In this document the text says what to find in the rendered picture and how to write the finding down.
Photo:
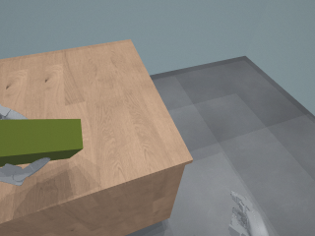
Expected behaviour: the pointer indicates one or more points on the sponge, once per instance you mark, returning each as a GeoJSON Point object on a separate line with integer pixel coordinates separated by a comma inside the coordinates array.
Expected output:
{"type": "Point", "coordinates": [24, 141]}

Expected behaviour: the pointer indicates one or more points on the table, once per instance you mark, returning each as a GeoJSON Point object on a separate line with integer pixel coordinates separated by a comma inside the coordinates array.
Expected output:
{"type": "Point", "coordinates": [127, 175]}

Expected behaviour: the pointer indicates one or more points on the right robot hand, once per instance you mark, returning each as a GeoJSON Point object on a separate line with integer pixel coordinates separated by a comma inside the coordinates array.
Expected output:
{"type": "Point", "coordinates": [251, 223]}

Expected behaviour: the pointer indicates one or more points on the left robot hand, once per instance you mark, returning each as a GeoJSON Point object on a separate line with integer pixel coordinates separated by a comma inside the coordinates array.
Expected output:
{"type": "Point", "coordinates": [13, 174]}

